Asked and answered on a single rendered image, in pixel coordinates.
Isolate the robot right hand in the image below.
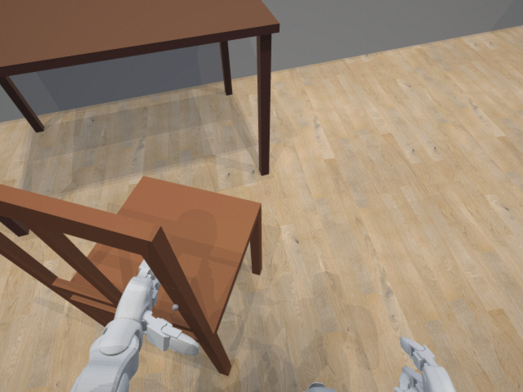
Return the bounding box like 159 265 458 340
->
394 336 456 392

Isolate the chair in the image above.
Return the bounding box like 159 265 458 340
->
0 176 262 376

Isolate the table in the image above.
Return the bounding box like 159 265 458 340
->
0 0 279 237

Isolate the right robot shin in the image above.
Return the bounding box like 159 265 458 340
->
308 382 325 389

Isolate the left robot forearm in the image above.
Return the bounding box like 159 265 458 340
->
70 318 143 392

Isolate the robot left hand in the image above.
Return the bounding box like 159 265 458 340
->
114 260 199 355

